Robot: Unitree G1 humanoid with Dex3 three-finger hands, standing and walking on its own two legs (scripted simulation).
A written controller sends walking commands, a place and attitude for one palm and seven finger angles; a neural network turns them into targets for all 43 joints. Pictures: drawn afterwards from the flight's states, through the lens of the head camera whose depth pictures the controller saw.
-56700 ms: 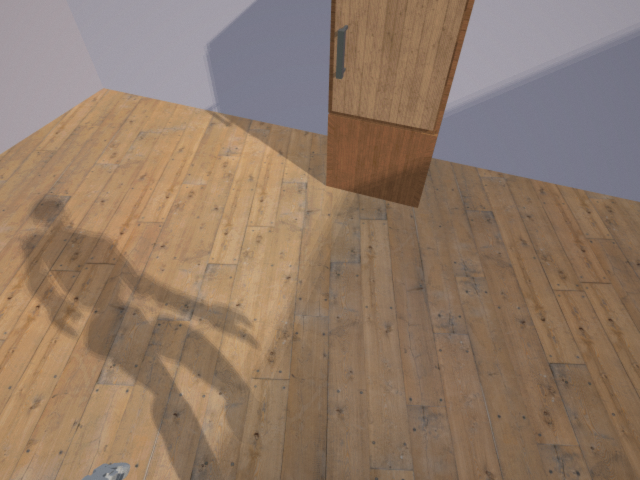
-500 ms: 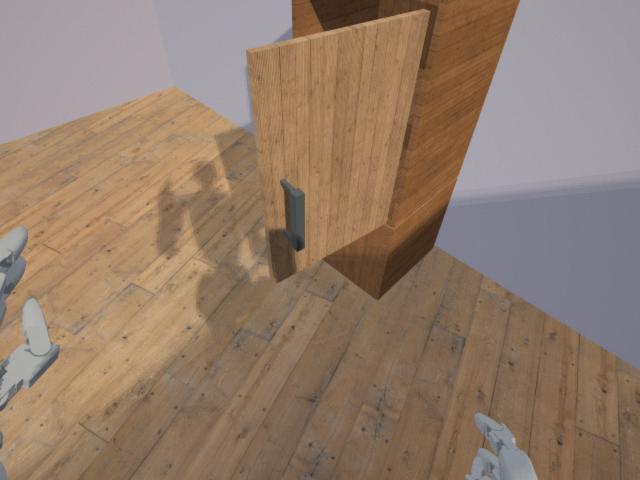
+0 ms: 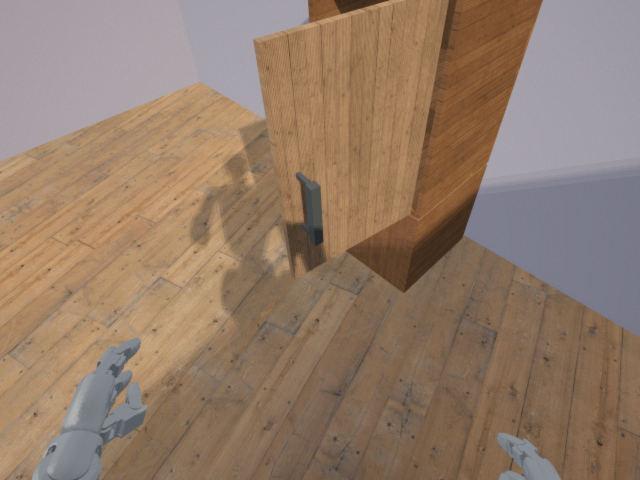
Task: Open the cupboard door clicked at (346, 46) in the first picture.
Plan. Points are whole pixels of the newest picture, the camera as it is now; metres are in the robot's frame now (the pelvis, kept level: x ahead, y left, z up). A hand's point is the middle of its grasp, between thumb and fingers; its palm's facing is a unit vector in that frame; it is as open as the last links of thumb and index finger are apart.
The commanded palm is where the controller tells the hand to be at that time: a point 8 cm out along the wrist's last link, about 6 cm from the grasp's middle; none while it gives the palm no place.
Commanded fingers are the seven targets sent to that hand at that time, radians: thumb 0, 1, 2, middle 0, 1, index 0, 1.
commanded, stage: let the arm hang, fingers relaxed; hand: left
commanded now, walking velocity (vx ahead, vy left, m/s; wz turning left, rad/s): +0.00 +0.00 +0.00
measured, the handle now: (309, 209) +0.65 +0.07 -0.09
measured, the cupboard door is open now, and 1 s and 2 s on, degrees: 81 81 81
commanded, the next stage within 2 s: look to check the result in 0.96 s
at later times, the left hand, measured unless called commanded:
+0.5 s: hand out of the picture +0.03 +0.22 -0.15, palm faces -0.01 -0.95 -0.32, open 7.4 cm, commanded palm none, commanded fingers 0.00 0.90 0.90 -0.20 -0.30 -0.20 -0.30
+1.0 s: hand out of the picture +0.15 +0.19 -0.14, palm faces -0.03 -0.95 -0.31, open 7.4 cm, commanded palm none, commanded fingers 0.00 0.90 0.90 -0.20 -0.30 -0.20 -0.30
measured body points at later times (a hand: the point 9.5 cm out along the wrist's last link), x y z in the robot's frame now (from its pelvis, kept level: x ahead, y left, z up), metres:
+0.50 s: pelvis +0.02 -0.02 +0.01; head +0.05 -0.03 +0.46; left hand +0.03 +0.27 -0.13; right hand +0.05 -0.29 -0.14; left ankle +0.06 +0.10 -0.73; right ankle +0.02 -0.11 -0.73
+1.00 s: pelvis +0.04 -0.03 +0.02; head +0.06 -0.04 +0.47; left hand +0.15 +0.24 -0.11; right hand +0.11 -0.32 -0.13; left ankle +0.06 +0.10 -0.73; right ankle +0.02 -0.11 -0.73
